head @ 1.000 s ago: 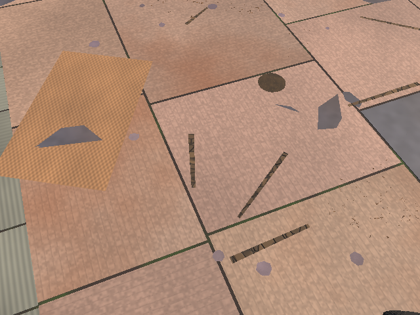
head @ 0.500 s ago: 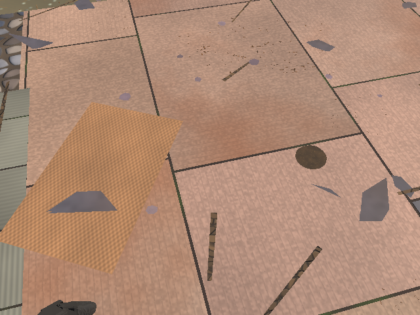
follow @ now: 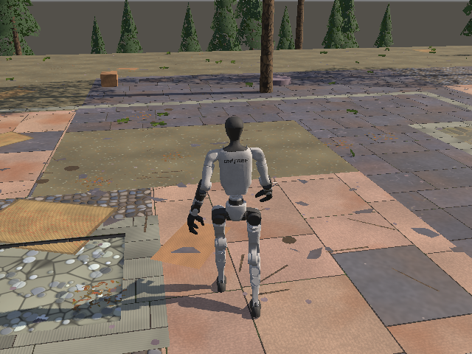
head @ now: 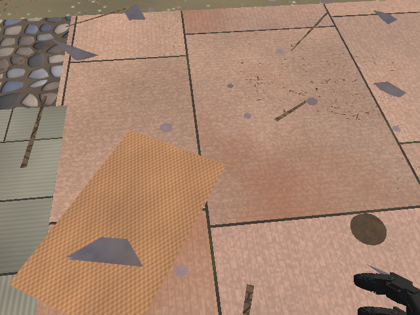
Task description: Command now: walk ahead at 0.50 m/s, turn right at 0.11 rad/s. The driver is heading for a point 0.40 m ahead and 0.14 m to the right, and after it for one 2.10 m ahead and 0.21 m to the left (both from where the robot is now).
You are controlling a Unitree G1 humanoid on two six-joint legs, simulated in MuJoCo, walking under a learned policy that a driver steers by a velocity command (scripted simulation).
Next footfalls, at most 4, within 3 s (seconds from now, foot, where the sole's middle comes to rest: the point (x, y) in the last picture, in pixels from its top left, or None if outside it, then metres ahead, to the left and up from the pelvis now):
0.50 right None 0.42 -0.17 -0.76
1.04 left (222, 230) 0.74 0.04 -0.76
1.54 right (263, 160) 1.06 -0.10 -0.76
2.04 left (185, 122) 1.23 0.24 -0.76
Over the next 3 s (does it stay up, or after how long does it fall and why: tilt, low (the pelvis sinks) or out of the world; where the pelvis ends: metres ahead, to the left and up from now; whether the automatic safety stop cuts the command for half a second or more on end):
stays up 1.64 0.22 0.01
